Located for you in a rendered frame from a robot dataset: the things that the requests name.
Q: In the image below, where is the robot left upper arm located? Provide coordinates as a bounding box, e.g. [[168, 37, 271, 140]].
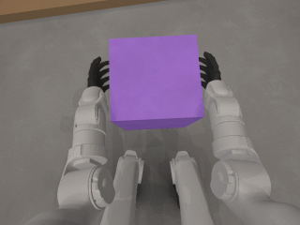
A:
[[24, 166, 115, 225]]

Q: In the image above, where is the robot left hand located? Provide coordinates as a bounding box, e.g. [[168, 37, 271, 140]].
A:
[[87, 56, 110, 93]]

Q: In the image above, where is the right robot forearm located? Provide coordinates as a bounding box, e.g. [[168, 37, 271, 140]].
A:
[[203, 80, 271, 191]]

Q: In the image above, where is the robot right hand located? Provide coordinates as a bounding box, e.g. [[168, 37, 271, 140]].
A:
[[199, 52, 221, 89]]

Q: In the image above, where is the carton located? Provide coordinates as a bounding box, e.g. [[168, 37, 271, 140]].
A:
[[109, 35, 204, 130]]

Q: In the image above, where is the right robot thigh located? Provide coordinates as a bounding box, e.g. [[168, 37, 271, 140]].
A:
[[170, 155, 217, 225]]

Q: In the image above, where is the robot right upper arm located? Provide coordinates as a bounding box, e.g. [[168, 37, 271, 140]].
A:
[[210, 158, 300, 225]]

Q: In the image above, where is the right robot foot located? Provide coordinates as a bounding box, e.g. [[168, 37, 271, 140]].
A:
[[173, 184, 180, 209]]

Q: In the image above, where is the left robot forearm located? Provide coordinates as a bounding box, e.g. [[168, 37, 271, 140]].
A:
[[57, 86, 109, 201]]

